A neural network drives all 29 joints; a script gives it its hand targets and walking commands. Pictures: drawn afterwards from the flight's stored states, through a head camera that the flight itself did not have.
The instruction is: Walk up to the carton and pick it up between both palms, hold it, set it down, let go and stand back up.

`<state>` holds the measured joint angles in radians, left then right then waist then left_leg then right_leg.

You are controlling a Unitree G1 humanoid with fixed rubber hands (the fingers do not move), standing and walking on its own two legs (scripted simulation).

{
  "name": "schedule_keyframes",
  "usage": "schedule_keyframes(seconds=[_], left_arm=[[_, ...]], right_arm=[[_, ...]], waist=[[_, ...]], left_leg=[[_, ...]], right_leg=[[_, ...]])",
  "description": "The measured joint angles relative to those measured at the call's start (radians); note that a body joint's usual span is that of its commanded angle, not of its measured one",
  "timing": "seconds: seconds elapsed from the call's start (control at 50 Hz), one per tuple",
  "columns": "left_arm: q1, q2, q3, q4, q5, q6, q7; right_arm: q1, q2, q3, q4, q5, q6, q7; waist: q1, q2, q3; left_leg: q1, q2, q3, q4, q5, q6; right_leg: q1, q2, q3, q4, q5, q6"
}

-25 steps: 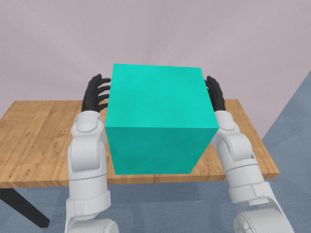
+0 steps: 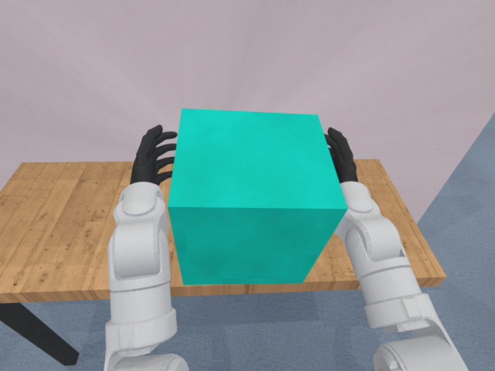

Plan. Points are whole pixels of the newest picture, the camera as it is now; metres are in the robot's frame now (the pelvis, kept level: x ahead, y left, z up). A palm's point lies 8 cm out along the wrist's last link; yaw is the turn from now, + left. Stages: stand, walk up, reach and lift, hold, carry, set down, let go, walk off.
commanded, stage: set down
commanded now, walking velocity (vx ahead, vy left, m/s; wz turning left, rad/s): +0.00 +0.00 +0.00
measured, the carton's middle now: (247, 203) +0.34 +0.00 +0.14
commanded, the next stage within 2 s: none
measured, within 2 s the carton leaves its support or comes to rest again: neither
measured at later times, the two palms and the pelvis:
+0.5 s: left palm (163, 202) +0.36 +0.13 +0.13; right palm (339, 207) +0.34 -0.15 +0.11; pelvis +0.00 +0.00 +0.00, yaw +0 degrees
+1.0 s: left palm (176, 198) +0.38 +0.12 +0.10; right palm (339, 201) +0.37 -0.17 +0.09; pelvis +0.04 -0.02 +0.00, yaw +0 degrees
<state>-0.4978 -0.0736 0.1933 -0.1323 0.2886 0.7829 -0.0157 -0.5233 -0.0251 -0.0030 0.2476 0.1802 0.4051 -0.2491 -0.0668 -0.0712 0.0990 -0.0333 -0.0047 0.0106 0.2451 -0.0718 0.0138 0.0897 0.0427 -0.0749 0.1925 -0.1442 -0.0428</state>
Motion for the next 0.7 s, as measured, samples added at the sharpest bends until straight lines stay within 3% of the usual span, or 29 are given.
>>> schedule_keyframes(seconds=[0.16,0.34,0.54,0.7], left_arm=[[-0.009,-0.005,0.009,0.001,0.007,-0.077,-0.027],[0.001,-0.036,0.031,0.146,0.048,-0.223,-0.05],[0.069,-0.029,-0.011,0.287,-0.014,-0.456,0.004],[0.052,-0.038,-0.008,0.356,-0.027,-0.528,0.035]], right_arm=[[0.014,0.026,-0.027,-0.026,-0.041,-0.066,0.005],[0.043,0.06,-0.081,0.109,-0.137,-0.207,0.05],[0.104,0.095,-0.146,0.208,-0.23,-0.418,0.076],[0.08,0.071,-0.152,0.262,-0.227,-0.468,0.079]], waist=[[-0.002,0.003,0.019],[0.016,0.0,0.052],[0.042,-0.005,0.031],[0.045,0.005,-0.035]], left_leg=[[0.001,-0.001,0.001,-0.006,0.009,0.001],[0.045,-0.004,0.006,-0.035,0.02,0.001],[-0.003,-0.002,0.007,-0.056,0.027,-0.004],[-0.036,0.0,0.011,-0.064,0.014,-0.009]], right_leg=[[-0.003,-0.001,0.001,0.001,0.005,0.001],[0.031,-0.004,0.005,-0.009,0.009,0.003],[-0.024,-0.002,0.007,-0.016,0.009,-0.003],[-0.054,0.001,0.013,-0.034,0.003,-0.006]])
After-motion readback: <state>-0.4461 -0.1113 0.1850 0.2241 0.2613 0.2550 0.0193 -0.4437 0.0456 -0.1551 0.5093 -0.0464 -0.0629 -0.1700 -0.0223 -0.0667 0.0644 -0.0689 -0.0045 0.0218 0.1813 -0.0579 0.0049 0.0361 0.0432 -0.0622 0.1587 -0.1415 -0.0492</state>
